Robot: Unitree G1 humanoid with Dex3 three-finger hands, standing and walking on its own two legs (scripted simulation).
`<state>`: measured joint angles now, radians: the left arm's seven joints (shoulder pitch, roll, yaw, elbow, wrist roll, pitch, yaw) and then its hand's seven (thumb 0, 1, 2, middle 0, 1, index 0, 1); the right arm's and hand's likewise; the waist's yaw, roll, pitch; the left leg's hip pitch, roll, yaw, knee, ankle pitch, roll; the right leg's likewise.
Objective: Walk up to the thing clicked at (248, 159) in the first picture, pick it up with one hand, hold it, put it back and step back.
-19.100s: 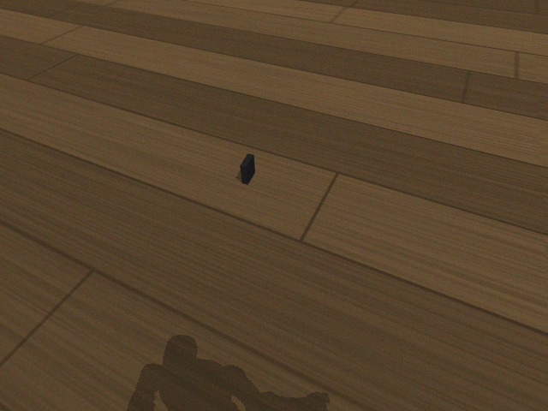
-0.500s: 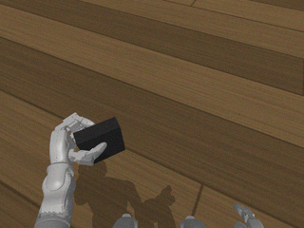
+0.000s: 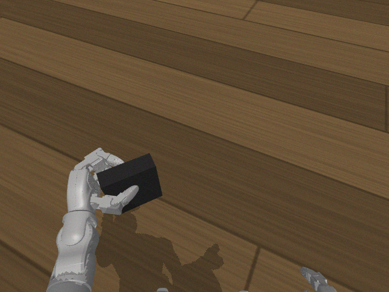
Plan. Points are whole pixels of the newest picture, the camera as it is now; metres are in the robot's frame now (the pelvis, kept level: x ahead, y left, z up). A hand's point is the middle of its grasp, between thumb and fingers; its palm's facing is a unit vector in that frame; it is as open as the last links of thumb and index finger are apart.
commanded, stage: hold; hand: left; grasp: from the side
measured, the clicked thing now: (133, 185) +0.34 +0.15 +0.02
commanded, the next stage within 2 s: none
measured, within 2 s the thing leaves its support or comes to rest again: neither
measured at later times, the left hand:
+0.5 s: hand (112, 181) +0.33 +0.18 +0.07, palm faces +0.13 -0.99 +0.00, open 8.2 cm
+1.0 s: hand (112, 181) +0.32 +0.17 +0.07, palm faces +0.13 -0.99 -0.01, open 8.2 cm
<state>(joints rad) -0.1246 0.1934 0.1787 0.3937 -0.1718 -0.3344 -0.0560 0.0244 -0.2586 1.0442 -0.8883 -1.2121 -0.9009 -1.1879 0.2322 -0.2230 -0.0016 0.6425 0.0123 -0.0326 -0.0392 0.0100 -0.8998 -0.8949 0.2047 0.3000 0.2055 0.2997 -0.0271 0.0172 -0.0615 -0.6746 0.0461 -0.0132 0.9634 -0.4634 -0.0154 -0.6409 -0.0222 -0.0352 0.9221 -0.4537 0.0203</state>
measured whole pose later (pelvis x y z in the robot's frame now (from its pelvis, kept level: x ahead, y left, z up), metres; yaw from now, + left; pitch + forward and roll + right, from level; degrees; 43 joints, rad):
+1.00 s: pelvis -0.01 +0.00 +0.02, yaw +0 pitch +6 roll -1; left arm -0.13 0.18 0.17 0.41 -0.17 -0.34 -0.05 0.02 -0.25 1.04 -0.88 -1.23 -0.89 -1.21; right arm 0.23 -0.22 0.00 0.65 0.02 -0.03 -0.03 0.01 -0.90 -0.90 0.20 0.30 0.21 0.30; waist -0.02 0.02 -0.03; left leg -0.54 0.04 -0.01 0.84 -0.40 -0.02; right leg -0.51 -0.02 -0.03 0.81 -0.40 0.02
